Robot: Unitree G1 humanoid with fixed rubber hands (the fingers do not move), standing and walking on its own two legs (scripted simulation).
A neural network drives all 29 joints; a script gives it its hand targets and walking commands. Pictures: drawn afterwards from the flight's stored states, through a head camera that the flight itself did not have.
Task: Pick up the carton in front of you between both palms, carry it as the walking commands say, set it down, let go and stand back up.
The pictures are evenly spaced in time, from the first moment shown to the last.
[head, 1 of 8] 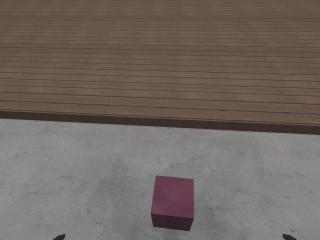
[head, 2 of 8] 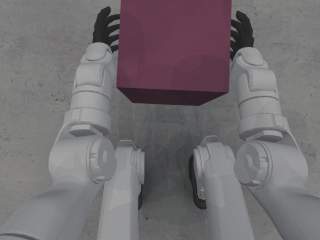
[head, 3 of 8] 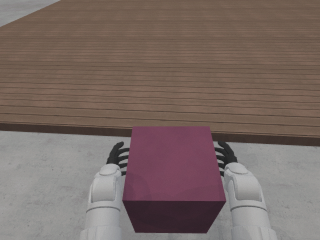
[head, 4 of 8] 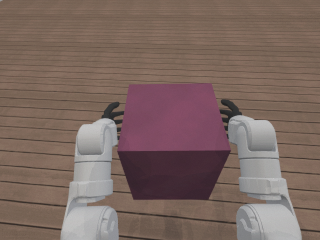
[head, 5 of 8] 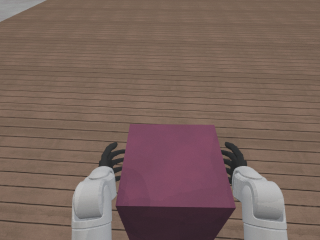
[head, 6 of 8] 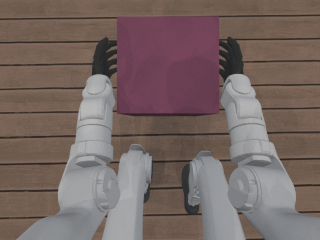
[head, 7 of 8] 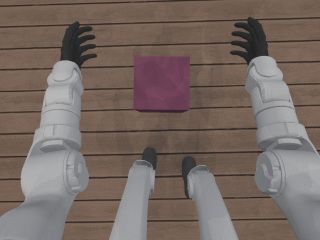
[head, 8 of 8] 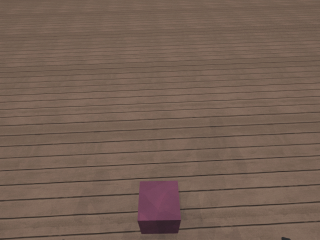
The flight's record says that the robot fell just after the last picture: no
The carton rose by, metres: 0.86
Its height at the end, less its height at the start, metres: +0.10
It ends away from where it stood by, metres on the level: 2.11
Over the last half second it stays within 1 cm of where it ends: yes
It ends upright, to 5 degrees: yes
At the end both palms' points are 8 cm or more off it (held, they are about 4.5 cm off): yes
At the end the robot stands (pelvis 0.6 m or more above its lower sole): yes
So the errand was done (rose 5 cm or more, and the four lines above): yes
